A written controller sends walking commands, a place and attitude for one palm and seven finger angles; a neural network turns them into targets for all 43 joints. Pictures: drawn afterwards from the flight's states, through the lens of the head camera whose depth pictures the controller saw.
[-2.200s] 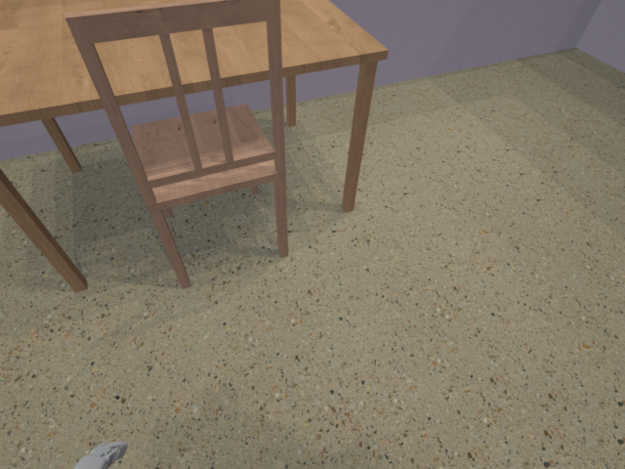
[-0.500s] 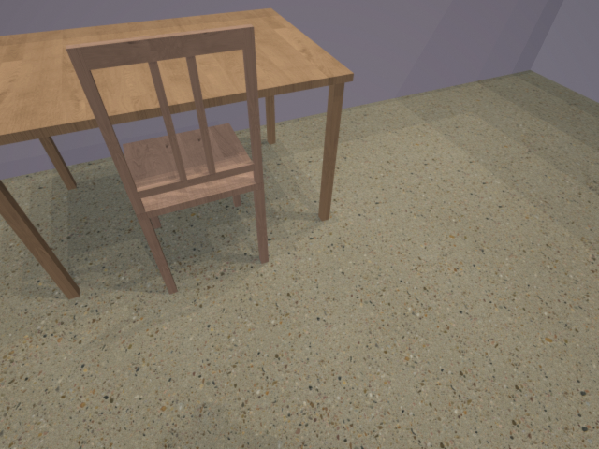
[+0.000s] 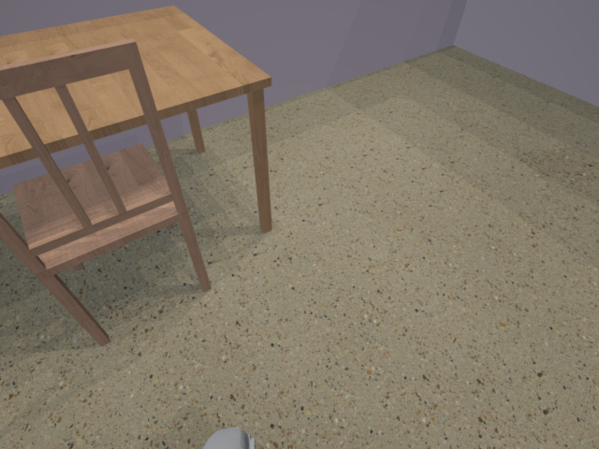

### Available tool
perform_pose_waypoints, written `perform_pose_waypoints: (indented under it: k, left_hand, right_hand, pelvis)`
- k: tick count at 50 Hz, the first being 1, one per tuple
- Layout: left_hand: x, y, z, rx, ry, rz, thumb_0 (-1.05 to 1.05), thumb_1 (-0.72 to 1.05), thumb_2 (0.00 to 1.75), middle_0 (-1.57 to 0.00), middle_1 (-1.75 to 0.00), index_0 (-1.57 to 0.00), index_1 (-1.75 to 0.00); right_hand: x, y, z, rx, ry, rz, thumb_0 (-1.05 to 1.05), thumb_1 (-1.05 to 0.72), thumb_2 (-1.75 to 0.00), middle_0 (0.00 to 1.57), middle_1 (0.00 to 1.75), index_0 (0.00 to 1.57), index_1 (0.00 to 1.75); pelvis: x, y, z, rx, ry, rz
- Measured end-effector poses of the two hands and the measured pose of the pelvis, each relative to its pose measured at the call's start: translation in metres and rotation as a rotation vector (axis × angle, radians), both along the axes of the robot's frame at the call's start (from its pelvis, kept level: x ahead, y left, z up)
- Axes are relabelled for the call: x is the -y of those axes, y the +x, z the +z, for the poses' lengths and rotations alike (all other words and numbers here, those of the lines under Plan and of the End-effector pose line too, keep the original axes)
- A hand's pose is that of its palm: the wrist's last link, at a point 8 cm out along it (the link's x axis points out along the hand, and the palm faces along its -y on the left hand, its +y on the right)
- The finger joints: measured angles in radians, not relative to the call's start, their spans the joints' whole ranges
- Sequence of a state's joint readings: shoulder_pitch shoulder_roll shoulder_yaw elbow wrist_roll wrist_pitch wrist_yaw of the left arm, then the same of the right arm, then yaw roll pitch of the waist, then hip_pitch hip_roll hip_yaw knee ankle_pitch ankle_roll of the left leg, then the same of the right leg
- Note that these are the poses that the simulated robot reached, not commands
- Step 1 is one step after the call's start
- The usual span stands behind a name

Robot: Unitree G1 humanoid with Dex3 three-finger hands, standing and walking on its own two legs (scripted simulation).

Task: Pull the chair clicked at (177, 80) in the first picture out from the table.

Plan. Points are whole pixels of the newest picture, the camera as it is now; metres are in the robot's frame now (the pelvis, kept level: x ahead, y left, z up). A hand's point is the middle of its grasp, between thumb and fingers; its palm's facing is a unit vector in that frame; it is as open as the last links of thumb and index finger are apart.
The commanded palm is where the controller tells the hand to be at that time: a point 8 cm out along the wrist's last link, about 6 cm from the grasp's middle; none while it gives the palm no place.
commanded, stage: walk to a spot facing it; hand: left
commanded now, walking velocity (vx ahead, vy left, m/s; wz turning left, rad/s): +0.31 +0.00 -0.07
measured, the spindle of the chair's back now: (53, 170) +0.66 +0.61 -0.06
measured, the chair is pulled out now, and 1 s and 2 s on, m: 0.00 0.00 0.00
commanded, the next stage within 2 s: turn to face it in 0.12 s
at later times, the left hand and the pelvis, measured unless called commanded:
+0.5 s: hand (151, 390) +0.24 +0.27 -0.18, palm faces +0.09 -0.98 -0.16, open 7.4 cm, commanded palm none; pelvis +0.18 +0.09 +0.00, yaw +1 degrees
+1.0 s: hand (160, 368) +0.27 +0.26 -0.15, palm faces +0.33 -0.91 -0.26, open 7.4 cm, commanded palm none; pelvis +0.22 +0.04 +0.00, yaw +20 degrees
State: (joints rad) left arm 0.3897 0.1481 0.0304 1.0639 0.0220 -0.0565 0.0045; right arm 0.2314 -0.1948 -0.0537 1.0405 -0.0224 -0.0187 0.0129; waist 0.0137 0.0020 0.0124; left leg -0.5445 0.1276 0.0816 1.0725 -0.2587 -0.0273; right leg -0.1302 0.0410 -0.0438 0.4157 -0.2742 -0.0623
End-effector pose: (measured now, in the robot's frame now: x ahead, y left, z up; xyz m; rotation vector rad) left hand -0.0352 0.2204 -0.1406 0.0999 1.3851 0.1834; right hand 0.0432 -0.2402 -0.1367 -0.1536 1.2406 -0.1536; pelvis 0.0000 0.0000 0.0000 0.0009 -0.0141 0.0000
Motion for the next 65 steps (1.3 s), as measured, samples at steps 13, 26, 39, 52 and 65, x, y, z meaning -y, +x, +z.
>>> perform_pose_waypoints:
  k: [13,26,39,52,65]
  left_hand:
    - [-0.041,0.072,-0.034,-0.148,-0.064,0.044,0.01,0.91,0.9,-0.2,-0.3,-0.2,-0.3]
    - [-0.105,0.275,-0.009,0.178,0.0,-0.006,0.01,0.91,0.9,-0.2,-0.3,-0.19,-0.3]
    - [-0.096,0.337,0.013,0.282,0.057,0.045,0.01,0.91,0.9,-0.2,-0.3,-0.2,-0.3]
    - [-0.079,0.256,0.023,0.233,0.15,0.257,0.01,0.91,0.9,-0.2,-0.3,-0.2,-0.3]
    - [-0.096,0.102,-0.021,-0.016,0.088,0.507,0.01,0.91,0.9,-0.2,-0.3,-0.2,-0.3]
  right_hand:
    - [-0.076,0.194,0.001,0.189,-0.012,0.075,0.0,-0.91,-0.9,0.2,0.3,0.2,0.3]
    - [-0.085,0.158,0.016,-0.071,-0.089,-0.016,-0.02,-0.95,-0.9,0.2,0.3,0.21,0.3]
    - [-0.085,0.17,-0.004,-0.174,-0.005,0.035,0.0,-0.91,-0.9,0.2,0.3,0.21,0.3]
    - [-0.048,0.291,-0.009,-0.065,-0.032,0.285,0.0,-0.91,-0.9,0.2,0.3,0.2,0.3]
    - [-0.148,0.4,0.014,0.157,-0.098,0.616,0.0,-0.91,-0.9,0.19,0.3,0.2,0.3]
  pelvis:
    - [-0.056,0.123,-0.023,0.0,-0.039,-0.037]
    - [-0.089,0.184,0.001,-0.002,-0.037,0.036]
    - [-0.072,0.211,-0.002,-0.02,-0.021,0.173]
    - [-0.044,0.216,-0.003,-0.003,0.011,0.374]
    - [-0.082,0.197,-0.021,-0.016,-0.003,0.527]
